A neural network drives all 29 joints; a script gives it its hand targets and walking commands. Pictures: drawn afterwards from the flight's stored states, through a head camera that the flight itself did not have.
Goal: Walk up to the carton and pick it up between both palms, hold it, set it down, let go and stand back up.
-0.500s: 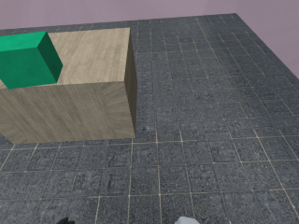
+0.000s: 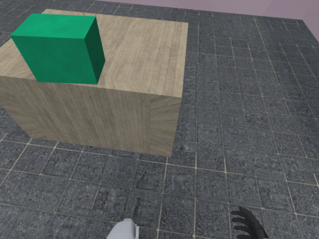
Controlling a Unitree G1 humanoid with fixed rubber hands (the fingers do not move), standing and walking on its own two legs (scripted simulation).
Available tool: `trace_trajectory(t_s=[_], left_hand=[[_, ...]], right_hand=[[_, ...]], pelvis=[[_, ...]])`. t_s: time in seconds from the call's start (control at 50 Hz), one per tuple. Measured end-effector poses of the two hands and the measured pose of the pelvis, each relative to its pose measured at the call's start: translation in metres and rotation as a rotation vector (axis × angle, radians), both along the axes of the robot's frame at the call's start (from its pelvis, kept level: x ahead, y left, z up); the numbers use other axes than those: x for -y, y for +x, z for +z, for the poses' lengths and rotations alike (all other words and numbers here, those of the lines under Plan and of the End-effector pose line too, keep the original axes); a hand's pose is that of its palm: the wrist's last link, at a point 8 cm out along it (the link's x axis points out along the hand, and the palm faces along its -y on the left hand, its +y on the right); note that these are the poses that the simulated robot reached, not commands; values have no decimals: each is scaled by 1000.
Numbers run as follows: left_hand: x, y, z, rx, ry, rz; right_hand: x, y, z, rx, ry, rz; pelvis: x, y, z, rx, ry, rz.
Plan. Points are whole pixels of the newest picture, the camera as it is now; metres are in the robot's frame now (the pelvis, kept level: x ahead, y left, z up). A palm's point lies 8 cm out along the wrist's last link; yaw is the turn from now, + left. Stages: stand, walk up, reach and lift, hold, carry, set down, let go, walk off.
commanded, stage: walk up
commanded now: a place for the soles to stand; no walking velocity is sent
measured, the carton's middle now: (65, 50) +0.85 +0.47 -0.03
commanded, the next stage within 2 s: none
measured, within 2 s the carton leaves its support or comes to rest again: neither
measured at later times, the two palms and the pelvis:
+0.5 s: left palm (50, 173) +0.28 +0.33 -0.07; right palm out of the picture +0.11 -0.15 -0.12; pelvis +0.14 +0.10 +0.01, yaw -6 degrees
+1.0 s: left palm out of the picture +0.35 +0.54 -0.10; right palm (161, 183) +0.28 +0.01 -0.09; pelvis +0.24 +0.27 +0.01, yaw -6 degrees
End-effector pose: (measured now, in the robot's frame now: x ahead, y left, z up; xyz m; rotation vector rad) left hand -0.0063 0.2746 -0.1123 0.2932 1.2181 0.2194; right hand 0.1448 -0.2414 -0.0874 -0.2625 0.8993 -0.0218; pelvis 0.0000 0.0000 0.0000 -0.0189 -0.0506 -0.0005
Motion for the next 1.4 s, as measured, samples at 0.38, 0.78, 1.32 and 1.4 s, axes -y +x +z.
trace_trajectory(t_s=[0.38, 0.78, 1.32, 1.4], left_hand=[[-58, 250, 45, 212, -15, -212], [-185, 263, 37, 109, 82, -110], [-308, 405, 51, 224, 85, -213], [-340, 386, 58, 168, 95, -176]], right_hand=[[-71, -53, -10, -289, 1, -304], [-158, 135, -16, -118, 33, -148], [-316, 167, -34, -260, 35, -213], [-336, 196, -28, -214, 40, -191]], pelvis=[[-91, 111, 26, 0, 2, -80], [-189, 195, 12, 18, 5, -91], [-339, 279, 15, 13, 31, -139], [-366, 287, 22, 13, 33, -133]])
